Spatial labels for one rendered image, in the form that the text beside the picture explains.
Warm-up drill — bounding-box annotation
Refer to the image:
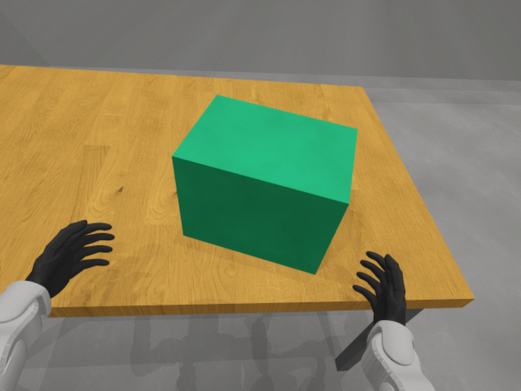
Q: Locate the table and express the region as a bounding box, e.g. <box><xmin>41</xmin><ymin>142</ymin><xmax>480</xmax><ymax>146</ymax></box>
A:
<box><xmin>0</xmin><ymin>64</ymin><xmax>475</xmax><ymax>371</ymax></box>

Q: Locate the robot left forearm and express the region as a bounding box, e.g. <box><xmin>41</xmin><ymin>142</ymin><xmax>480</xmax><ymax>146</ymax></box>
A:
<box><xmin>0</xmin><ymin>280</ymin><xmax>51</xmax><ymax>391</ymax></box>

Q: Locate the robot left hand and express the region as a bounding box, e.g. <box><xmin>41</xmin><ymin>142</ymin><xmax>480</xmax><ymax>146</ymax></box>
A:
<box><xmin>25</xmin><ymin>220</ymin><xmax>115</xmax><ymax>299</ymax></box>

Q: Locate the carton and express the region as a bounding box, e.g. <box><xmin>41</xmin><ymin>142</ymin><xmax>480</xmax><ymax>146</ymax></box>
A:
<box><xmin>172</xmin><ymin>94</ymin><xmax>357</xmax><ymax>275</ymax></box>

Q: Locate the robot right hand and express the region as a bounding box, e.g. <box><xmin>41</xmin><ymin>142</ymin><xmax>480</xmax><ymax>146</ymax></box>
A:
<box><xmin>352</xmin><ymin>251</ymin><xmax>406</xmax><ymax>326</ymax></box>

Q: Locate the robot right forearm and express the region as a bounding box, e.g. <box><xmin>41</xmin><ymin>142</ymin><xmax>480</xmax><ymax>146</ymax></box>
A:
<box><xmin>361</xmin><ymin>320</ymin><xmax>436</xmax><ymax>391</ymax></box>

